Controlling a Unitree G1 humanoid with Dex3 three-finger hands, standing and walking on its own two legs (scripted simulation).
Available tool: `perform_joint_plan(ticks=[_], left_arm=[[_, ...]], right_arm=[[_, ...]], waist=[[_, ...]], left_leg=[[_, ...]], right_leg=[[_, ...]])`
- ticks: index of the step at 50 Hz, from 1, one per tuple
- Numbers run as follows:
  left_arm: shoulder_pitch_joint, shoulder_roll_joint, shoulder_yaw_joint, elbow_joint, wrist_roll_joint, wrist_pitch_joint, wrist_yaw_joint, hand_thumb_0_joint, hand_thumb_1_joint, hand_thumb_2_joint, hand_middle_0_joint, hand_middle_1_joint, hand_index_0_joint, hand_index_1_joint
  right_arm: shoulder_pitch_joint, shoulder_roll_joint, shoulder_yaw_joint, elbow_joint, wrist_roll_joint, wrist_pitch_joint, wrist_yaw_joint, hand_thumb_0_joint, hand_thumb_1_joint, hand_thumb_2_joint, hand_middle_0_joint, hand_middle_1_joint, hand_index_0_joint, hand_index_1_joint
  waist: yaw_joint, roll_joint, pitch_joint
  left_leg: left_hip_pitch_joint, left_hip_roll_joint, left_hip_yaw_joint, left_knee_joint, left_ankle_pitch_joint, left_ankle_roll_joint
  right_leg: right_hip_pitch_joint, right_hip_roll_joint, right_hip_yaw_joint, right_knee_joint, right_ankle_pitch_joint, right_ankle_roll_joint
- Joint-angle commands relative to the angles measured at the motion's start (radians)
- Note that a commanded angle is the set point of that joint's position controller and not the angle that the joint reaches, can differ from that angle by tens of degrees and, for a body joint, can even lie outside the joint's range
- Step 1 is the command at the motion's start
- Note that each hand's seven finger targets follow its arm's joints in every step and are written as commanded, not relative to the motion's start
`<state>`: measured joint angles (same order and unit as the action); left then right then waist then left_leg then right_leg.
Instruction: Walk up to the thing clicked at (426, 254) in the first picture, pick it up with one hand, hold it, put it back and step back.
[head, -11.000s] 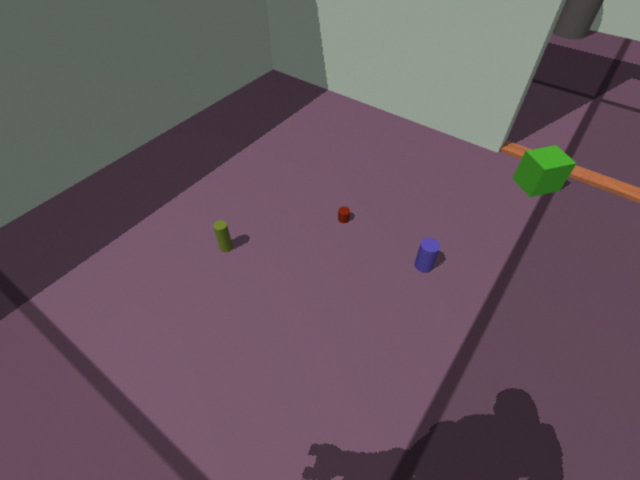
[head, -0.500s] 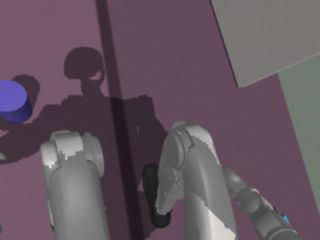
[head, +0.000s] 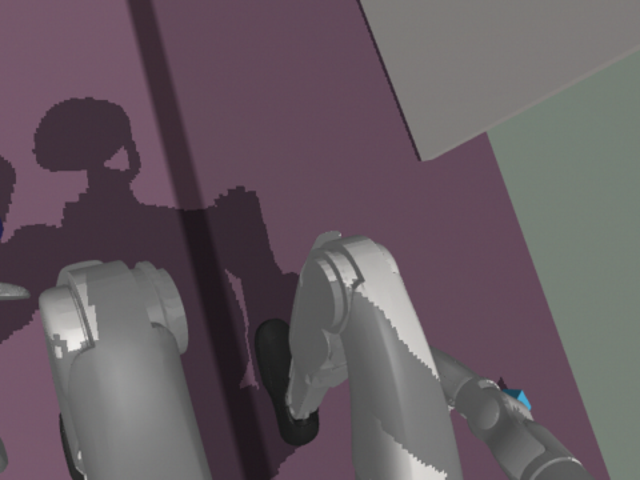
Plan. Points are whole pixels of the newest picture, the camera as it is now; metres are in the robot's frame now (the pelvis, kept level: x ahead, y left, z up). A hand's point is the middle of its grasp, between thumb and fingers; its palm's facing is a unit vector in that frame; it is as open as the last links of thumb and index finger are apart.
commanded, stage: rest palm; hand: left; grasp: from the side
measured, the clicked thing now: out of the picture +0.42 +0.29 -0.21
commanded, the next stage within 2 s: close in 0.10 s
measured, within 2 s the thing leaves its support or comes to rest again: leaves its support in 1.10 s
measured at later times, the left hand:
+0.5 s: hand out of the picture +0.41 +0.29 -0.18, palm faces +0.41 -0.91 -0.01, open 12.3 cm
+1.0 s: hand out of the picture +0.42 +0.29 -0.18, palm faces +0.43 -0.90 +0.00, open 10.0 cm
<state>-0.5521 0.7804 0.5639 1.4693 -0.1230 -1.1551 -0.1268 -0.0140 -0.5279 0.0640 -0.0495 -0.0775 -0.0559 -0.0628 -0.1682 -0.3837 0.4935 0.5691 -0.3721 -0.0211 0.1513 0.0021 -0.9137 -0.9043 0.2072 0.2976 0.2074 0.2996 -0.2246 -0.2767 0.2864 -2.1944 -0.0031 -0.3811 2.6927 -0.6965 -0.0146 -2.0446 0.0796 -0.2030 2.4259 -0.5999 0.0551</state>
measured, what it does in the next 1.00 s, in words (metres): stands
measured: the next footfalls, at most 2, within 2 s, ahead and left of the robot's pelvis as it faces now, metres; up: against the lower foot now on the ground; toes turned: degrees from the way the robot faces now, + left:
none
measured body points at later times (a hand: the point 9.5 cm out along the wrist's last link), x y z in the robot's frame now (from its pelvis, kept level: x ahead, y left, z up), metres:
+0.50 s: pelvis +0.00 +0.00 +0.00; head +0.22 +0.20 +0.33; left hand +0.38 +0.34 -0.18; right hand +0.18 -0.24 -0.02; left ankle +0.09 +0.12 -0.24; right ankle +0.15 -0.14 -0.24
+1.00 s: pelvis +0.00 +0.00 +0.00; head +0.22 +0.21 +0.33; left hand +0.39 +0.34 -0.18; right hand +0.17 -0.24 -0.02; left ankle +0.09 +0.12 -0.24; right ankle +0.15 -0.14 -0.24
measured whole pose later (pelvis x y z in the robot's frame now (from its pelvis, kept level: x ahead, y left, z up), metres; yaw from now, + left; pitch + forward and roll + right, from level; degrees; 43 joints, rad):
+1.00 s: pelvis +0.00 +0.00 +0.00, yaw -2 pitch +9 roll -19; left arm -0.62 0.86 0.54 1.50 -0.04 -1.18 0.08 0.03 -0.18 0.83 -0.69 -0.93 -0.65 -0.92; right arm -0.20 -0.37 0.54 0.55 -0.40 0.03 0.17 0.00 -0.88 -0.90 0.21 0.30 0.21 0.30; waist -0.24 -0.31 0.33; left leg -2.19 0.01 -0.42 2.70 -0.72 -0.01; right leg -2.04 0.09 -0.23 2.39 -0.59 0.07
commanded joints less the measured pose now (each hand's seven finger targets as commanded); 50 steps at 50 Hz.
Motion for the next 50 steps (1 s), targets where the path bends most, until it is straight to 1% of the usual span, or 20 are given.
perform_joint_plan(ticks=[1, 10, 13, 16, 22, 23, 25, 27, 29, 33, 34, 35, 36, 38, 40, 41, 43, 44, 45, 50], left_arm=[[-0.163, 0.180, 0.001, -0.113, 0.022, -0.098, 0.065, 0.000, -0.411, 0.134, -0.044, -0.078, -0.040, -0.078], [-0.176, 0.173, -0.015, -0.110, 0.050, -0.122, 0.144, 0.000, -0.214, 0.227, -0.112, -0.098, -0.089, -0.115], [-0.186, 0.181, -0.022, -0.109, 0.057, -0.128, 0.158, 0.000, -0.042, 0.350, -0.301, -0.270, -0.281, -0.282], [-0.205, 0.187, -0.029, -0.099, 0.062, -0.134, 0.165, 0.000, 0.040, 0.421, -0.356, -0.330, -0.337, -0.341], [-0.189, 0.210, -0.019, -0.087, 0.060, -0.125, 0.176, 0.000, 0.232, 0.537, -0.469, -0.440, -0.450, -0.451], [-0.190, 0.207, -0.013, -0.078, 0.061, -0.120, 0.178, 0.000, 0.266, 0.562, -0.502, -0.467, -0.483, -0.478], [-0.190, 0.208, -0.017, -0.079, 0.063, -0.119, 0.183, 0.000, 0.347, 0.607, -0.542, -0.513, -0.524, -0.521], [-0.202, 0.210, -0.021, -0.080, 0.067, -0.112, 0.188, 0.000, 0.384, 0.652, -0.580, -0.556, -0.562, -0.565], [-0.196, 0.222, -0.012, -0.087, 0.065, -0.106, 0.189, 0.000, 0.446, 0.710, -0.631, -0.617, -0.614, -0.625], [-0.213, 0.232, -0.011, -0.088, 0.066, -0.102, 0.193, 0.000, 0.409, 0.828, -0.778, -0.785, -0.766, -0.792], [-0.227, 0.208, -0.023, -0.090, 0.066, -0.103, 0.192, 0.000, 0.421, 0.857, -0.798, -0.812, -0.787, -0.819], [-0.230, 0.234, -0.011, -0.091, 0.068, -0.103, 0.195, 0.000, 0.453, 0.877, -0.819, -0.836, -0.809, -0.841], [-0.231, 0.210, -0.025, -0.100, 0.066, -0.103, 0.193, 0.000, 0.455, 0.905, -0.849, -0.871, -0.840, -0.877], [-0.233, 0.236, -0.014, -0.091, 0.073, -0.100, 0.199, 0.000, 0.448, 0.965, -0.913, -0.944, -0.905, -0.951], [-0.249, 0.203, -0.032, -0.099, 0.071, -0.097, 0.199, 0.000, 0.451, 0.999, -0.956, -0.988, -0.947, -0.996], [-0.258, 0.225, -0.026, -0.101, 0.073, -0.098, 0.203, 0.000, 0.437, 1.019, -0.978, -1.017, -0.970, -1.025], [-0.260, 0.218, -0.031, -0.098, 0.075, -0.094, 0.205, 0.000, 0.420, 1.085, -1.037, -1.095, -1.031, -1.103], [-0.248, 0.242, -0.006, -0.091, 0.076, -0.092, 0.212, 0.000, 0.429, 1.115, -1.049, -1.116, -1.043, -1.126], [-0.265, 0.223, -0.029, -0.105, 0.078, -0.095, 0.210, 0.000, 0.408, 1.114, -1.051, -1.124, -1.046, -1.132], [-0.253, 0.237, -0.019, -0.126, 0.090, -0.094, 0.210, 0.000, 0.427, 1.227, -1.107, -1.222, -1.089, -1.249]], right_arm=[[-0.018, -0.358, -0.116, -0.038, -0.014, 0.016, -0.016, 0.000, -0.904, -0.903, 0.199, 0.300, 0.199, 0.300], [-0.023, -0.363, -0.105, -0.034, -0.028, 0.026, -0.008, 0.000, -0.889, -0.904, 0.199, 0.300, 0.199, 0.300], [-0.021, -0.364, -0.100, -0.025, -0.031, 0.028, -0.007, 0.000, -0.883, -0.899, 0.199, 0.300, 0.199, 0.300], [-0.026, -0.367, -0.099, -0.024, -0.032, 0.031, -0.007, 0.000, -0.878, -0.898, 0.199, 0.299, 0.199, 0.299], [-0.025, -0.356, -0.087, -0.021, -0.034, 0.038, -0.010, 0.000, -0.869, -0.896, 0.199, 0.299, 0.199, 0.299], [-0.019, -0.360, -0.087, -0.019, -0.035, 0.041, -0.011, 0.000, -0.871, -0.896, 0.199, 0.299, 0.199, 0.299], [-0.029, -0.359, -0.086, -0.022, -0.035, 0.042, -0.010, 0.000, -0.865, -0.894, 0.199, 0.299, 0.199, 0.299], [-0.029, -0.363, -0.089, -0.023, -0.034, 0.048, -0.011, 0.000, -0.864, -0.894, 0.199, 0.299, 0.199, 0.299], [-0.026, -0.356, -0.086, -0.026, -0.034, 0.048, -0.012, 0.000, -0.860, -0.893, 0.199, 0.299, 0.199, 0.299], [-0.027, -0.356, -0.084, -0.028, -0.031, 0.052, -0.014, 0.000, -0.868, -0.894, 0.199, 0.299, 0.199, 0.299], [-0.031, -0.362, -0.089, -0.034, -0.032, 0.053, -0.014, 0.000, -0.871, -0.895, 0.199, 0.299, 0.199, 0.299], [-0.026, -0.359, -0.084, -0.031, -0.033, 0.053, -0.014, 0.000, -0.867, -0.894, 0.199, 0.299, 0.199, 0.299], [-0.034, -0.363, -0.090, -0.035, -0.031, 0.053, -0.013, 0.000, -0.871, -0.895, 0.199, 0.299, 0.199, 0.299], [-0.026, -0.359, -0.084, -0.030, -0.032, 0.055, -0.012, 0.000, -0.871, -0.895, 0.199, 0.299, 0.199, 0.299], [-0.027, -0.361, -0.091, -0.034, -0.033, 0.056, -0.011, 0.000, -0.872, -0.896, 0.199, 0.299, 0.199, 0.299], [-0.028, -0.362, -0.089, -0.032, -0.031, 0.057, -0.011, 0.000, -0.874, -0.896, 0.199, 0.299, 0.199, 0.299], [-0.032, -0.362, -0.089, -0.040, -0.026, 0.056, -0.009, 0.000, -0.873, -0.896, 0.199, 0.299, 0.199, 0.299], [-0.017, -0.364, -0.091, -0.033, -0.028, 0.059, -0.009, 0.000, -0.871, -0.896, 0.199, 0.299, 0.199, 0.299], [-0.033, -0.363, -0.088, -0.045, -0.028, 0.060, -0.007, 0.000, -0.875, -0.897, 0.199, 0.299, 0.199, 0.299], [-0.019, -0.364, -0.093, -0.034, -0.032, 0.067, -0.006, 0.000, -0.897, -0.905, 0.199, 0.300, 0.199, 0.300]], waist=[[-0.083, 0.551, -0.485], [-0.116, 0.543, -0.473], [-0.124, 0.548, -0.487], [-0.137, 0.546, -0.458], [-0.120, 0.540, -0.495], [-0.128, 0.535, -0.504], [-0.123, 0.549, -0.483], [-0.134, 0.539, -0.478], [-0.124, 0.530, -0.494], [-0.129, 0.534, -0.483], [-0.141, 0.525, -0.488], [-0.135, 0.536, -0.481], [-0.134, 0.537, -0.465], [-0.136, 0.538, -0.478], [-0.143, 0.547, -0.476], [-0.141, 0.545, -0.462], [-0.143, 0.538, -0.457], [-0.136, 0.541, -0.476], [-0.139, 0.540, -0.464], [-0.131, 0.578, -0.492]], left_leg=[[0.359, 0.067, 0.084, -0.380, 0.050, -0.030], [0.373, 0.074, 0.067, -0.372, 0.063, -0.030], [0.392, 0.078, 0.062, -0.365, 0.081, -0.032], [0.379, 0.080, 0.057, -0.369, 0.072, -0.031], [0.375, 0.079, 0.074, -0.343, 0.113, -0.024], [0.384, 0.080, 0.069, -0.345, 0.129, -0.027], [0.375, 0.081, 0.067, -0.355, 0.106, -0.027], [0.372, 0.083, 0.066, -0.354, 0.107, -0.026], [0.364, 0.081, 0.077, -0.345, 0.098, -0.019], [0.357, 0.085, 0.070, -0.350, 0.084, -0.019], [0.365, 0.085, 0.066, -0.351, 0.089, -0.022], [0.354, 0.085, 0.065, -0.356, 0.074, -0.021], [0.360, 0.087, 0.063, -0.360, 0.071, -0.022], [0.364, 0.089, 0.059, -0.359, 0.074, -0.022], [0.379, 0.088, 0.060, -0.363, 0.086, -0.025], [0.357, 0.087, 0.058, -0.367, 0.062, -0.023], [0.359, 0.089, 0.053, -0.372, 0.050, -0.022], [0.371, 0.090, 0.054, -0.370, 0.071, -0.024], [0.368, 0.091, 0.049, -0.373, 0.062, -0.026], [0.412, 0.094, 0.048, -0.375, 0.118, -0.033]], right_leg=[[0.195, 0.020, -0.158, -0.131, 0.084, -0.055], [0.207, 0.025, -0.170, -0.140, 0.112, -0.048], [0.214, 0.029, -0.172, -0.138, 0.130, -0.047], [0.207, 0.026, -0.177, -0.139, 0.129, -0.045], [0.250, 0.037, -0.167, -0.151, 0.164, -0.046], [0.257, 0.036, -0.172, -0.150, 0.176, -0.045], [0.244, 0.036, -0.173, -0.149, 0.161, -0.047], [0.242, 0.036, -0.175, -0.153, 0.159, -0.045], [0.260, 0.039, -0.170, -0.164, 0.154, -0.045], [0.245, 0.040, -0.172, -0.161, 0.145, -0.047], [0.245, 0.039, -0.177, -0.162, 0.148, -0.045], [0.236, 0.039, -0.178, -0.160, 0.132, -0.049], [0.231, 0.036, -0.175, -0.159, 0.133, -0.047], [0.234, 0.039, -0.175, -0.158, 0.137, -0.047], [0.232, 0.036, -0.175, -0.158, 0.143, -0.048], [0.218, 0.037, -0.177, -0.159, 0.124, -0.049], [0.218, 0.034, -0.178, -0.162, 0.114, -0.048], [0.229, 0.035, -0.175, -0.160, 0.129, -0.049], [0.216, 0.032, -0.177, -0.156, 0.119, -0.049], [0.230, 0.032, -0.175, -0.147, 0.162, -0.050]])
